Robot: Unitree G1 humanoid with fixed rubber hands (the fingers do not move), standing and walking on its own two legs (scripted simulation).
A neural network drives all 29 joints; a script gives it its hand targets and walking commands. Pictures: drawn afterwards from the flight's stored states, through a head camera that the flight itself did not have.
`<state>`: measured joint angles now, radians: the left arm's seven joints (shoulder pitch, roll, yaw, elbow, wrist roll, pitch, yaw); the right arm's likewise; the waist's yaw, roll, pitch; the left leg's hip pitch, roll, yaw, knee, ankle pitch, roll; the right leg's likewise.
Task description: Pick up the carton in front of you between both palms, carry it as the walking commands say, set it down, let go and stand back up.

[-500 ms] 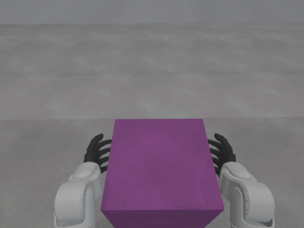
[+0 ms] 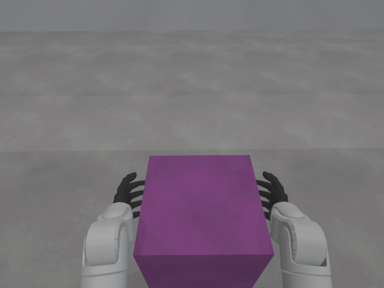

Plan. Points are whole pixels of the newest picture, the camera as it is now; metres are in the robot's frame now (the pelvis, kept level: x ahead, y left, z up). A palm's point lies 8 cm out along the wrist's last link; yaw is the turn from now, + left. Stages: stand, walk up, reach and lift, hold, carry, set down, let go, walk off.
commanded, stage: carry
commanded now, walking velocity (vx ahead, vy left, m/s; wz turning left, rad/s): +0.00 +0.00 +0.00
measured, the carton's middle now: (199, 228) +0.25 +0.00 -0.01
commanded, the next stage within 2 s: hold in 0.84 s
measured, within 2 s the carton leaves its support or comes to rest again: neither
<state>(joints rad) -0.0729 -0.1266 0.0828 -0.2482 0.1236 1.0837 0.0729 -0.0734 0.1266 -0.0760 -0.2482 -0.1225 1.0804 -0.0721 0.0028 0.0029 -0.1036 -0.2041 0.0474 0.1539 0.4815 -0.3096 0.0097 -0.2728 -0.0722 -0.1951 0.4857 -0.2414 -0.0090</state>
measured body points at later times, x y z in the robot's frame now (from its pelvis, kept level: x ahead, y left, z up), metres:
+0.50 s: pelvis -0.02 +0.00 +0.00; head -0.01 +0.00 +0.45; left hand +0.29 +0.15 +0.02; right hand +0.29 -0.15 +0.02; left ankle -0.04 +0.10 -0.74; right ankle +0.01 -0.11 -0.74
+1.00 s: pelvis -0.02 +0.00 +0.01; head -0.03 +0.00 +0.46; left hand +0.27 +0.16 +0.03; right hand +0.28 -0.14 +0.03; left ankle -0.04 +0.11 -0.74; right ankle +0.00 -0.13 -0.74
